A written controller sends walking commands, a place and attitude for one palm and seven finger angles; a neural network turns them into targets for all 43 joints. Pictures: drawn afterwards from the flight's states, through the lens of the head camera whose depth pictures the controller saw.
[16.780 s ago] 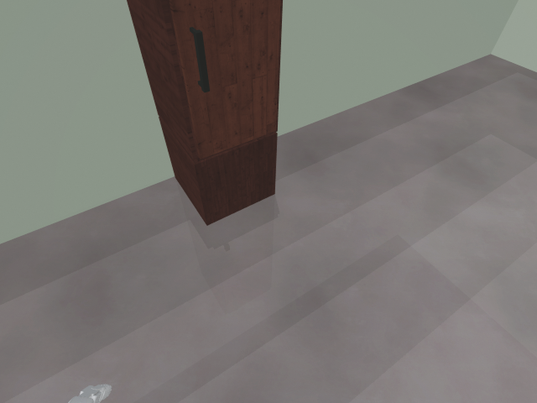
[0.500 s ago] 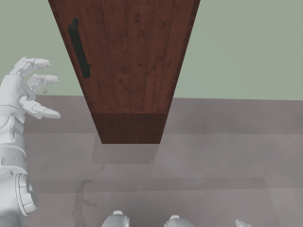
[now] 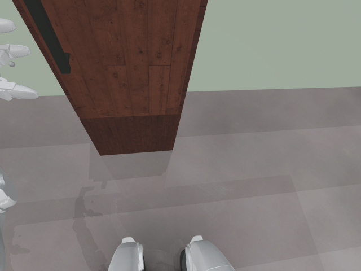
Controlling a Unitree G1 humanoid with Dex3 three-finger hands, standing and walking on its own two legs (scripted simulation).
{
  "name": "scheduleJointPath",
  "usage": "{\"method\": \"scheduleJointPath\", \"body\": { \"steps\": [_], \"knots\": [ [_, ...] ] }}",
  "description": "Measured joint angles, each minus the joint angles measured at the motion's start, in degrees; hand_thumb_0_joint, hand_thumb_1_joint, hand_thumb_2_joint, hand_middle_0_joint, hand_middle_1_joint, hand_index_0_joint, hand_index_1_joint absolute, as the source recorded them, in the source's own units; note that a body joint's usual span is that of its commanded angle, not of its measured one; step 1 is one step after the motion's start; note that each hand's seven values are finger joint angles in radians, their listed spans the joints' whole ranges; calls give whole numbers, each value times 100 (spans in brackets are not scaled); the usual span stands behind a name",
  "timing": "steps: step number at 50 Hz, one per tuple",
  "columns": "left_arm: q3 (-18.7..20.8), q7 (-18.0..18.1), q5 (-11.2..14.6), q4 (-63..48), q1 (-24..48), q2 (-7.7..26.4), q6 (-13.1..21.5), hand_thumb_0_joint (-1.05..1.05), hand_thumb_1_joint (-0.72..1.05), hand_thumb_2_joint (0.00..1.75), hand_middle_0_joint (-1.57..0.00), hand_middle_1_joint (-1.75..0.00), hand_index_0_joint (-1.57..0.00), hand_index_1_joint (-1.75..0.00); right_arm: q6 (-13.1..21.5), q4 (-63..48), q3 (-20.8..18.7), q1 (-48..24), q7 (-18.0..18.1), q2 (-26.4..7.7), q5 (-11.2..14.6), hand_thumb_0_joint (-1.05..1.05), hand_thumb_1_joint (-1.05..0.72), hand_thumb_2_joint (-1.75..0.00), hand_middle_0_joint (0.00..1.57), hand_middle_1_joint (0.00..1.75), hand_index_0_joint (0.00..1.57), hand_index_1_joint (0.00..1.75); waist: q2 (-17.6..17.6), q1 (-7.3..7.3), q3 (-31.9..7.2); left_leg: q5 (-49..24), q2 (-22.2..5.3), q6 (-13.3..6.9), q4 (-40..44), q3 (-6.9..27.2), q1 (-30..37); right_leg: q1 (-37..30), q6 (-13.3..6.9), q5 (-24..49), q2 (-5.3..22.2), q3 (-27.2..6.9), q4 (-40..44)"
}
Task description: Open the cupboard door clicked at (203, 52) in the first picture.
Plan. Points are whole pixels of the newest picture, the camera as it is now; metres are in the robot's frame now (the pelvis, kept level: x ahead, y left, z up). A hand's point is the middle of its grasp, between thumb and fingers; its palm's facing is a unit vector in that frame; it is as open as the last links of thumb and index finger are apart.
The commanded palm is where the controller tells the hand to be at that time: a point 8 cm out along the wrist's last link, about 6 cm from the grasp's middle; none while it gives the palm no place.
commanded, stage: move the hooked fingers beside the handle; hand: left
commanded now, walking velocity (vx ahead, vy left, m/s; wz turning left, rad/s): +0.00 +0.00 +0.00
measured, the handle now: (52, 33) +0.60 +0.23 +0.10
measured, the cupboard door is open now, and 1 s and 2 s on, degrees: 0 0 0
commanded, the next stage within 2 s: slide the fingers in behind the handle in 0.98 s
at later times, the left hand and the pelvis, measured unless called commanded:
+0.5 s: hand (13, 55) +0.54 +0.29 +0.10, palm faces +0.03 -1.00 -0.01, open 14.0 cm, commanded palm +0.52 +0.33 +0.10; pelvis +0.01 +0.01 +0.00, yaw -1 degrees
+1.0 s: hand (21, 56) +0.53 +0.27 +0.10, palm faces +0.03 -1.00 -0.02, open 14.0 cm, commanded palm +0.53 +0.31 +0.09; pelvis +0.01 +0.01 +0.00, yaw +0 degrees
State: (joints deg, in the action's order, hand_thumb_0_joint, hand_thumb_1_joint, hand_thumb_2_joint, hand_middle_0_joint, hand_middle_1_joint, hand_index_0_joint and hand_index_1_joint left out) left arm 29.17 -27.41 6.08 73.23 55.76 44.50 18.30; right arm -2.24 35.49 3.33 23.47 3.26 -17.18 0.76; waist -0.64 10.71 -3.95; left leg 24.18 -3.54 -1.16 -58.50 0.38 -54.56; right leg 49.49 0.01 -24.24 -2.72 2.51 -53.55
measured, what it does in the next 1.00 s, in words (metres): stands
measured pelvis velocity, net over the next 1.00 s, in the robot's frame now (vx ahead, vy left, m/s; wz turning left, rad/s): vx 0.01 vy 0.01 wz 0.00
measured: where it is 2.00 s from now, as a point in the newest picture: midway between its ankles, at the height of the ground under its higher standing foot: outside the picture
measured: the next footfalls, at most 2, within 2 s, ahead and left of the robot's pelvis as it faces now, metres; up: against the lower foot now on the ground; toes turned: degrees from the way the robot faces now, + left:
none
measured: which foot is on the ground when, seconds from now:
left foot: down 0.00-1.00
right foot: down 0.00-1.00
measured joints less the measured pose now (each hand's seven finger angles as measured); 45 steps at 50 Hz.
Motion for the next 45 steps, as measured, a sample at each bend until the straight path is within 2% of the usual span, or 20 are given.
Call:
{"method": "scheduleJointPath", "body": {
  "steps": [5, 12, 21, 27, 35, 39, 45],
  "knots": [
    [75, -26, -177, 263, 418, 381, -142, -2, -49, 30, -30, -120, -30, -120, -54, -57, 56, 43, 15, -18, -11, 1, -90, -90, 20, 30, 20, 30, -19, 153, 22, 34, -38, -1, -124, 29, -259, 234, 0, -4, -39, 22, -69],
    [69, -45, -278, 322, 726, 646, -247, -2, -49, 30, -30, -120, -30, -120, -149, -102, 102, 126, -14, 0, -58, 1, -90, -90, 20, 30, 20, 30, -66, 241, 37, 83, -58, -25, -227, 39, -512, 457, 26, -13, -60, 26, -104],
    [216, -58, -234, 23, 287, 392, -328, -2, -49, 30, -30, -120, -30, -120, -300, -161, 95, 232, -128, 96, -100, 1, -90, -90, 20, 30, 20, 30, -80, 177, -48, 132, -64, -70, -129, -36, -397, 344, 74, -8, -64, -52, 44],
    [239, 110, -212, -246, 86, 166, -165, -2, -49, 30, -30, -120, -30, -120, -326, -148, 56, 183, -187, 140, -128, 0, -90, -90, 21, 30, 20, 30, -64, 120, -83, 168, -53, -77, -103, -15, -262, 176, 85, -26, -58, -34, 120],
    [-116, 106, -137, -128, 102, 21, -227, -2, -49, 30, -30, -120, -30, -120, -353, -174, 27, 81, -178, 107, -109, 0, -90, -90, 20, 30, 20, 30, -80, 53, -129, 164, 2, -88, -56, 30, -125, 5, 96, -41, -13, 13, 182],
    [-156, 151, -90, -128, 54, -114, -154, -2, -49, 30, -30, -120, -30, -120, -342, -188, 24, 25, -178, 92, -115, 0, -90, -90, 20, 30, 20, 30, -69, 19, -117, 153, 17, -91, -53, 23, -97, -11, 97, -45, 2, 8, 159],
    [-151, 306, -178, -43, 238, -119, -29, -2, -50, 30, -30, -120, -30, -120, -292, -174, 47, -70, -153, 95, -113, 0, -90, -90, 20, 30, 20, 30, -38, 77, -53, 137, 21, -67, -135, 65, -204, 94, 75, -59, 4, 49, 49]
  ]
}}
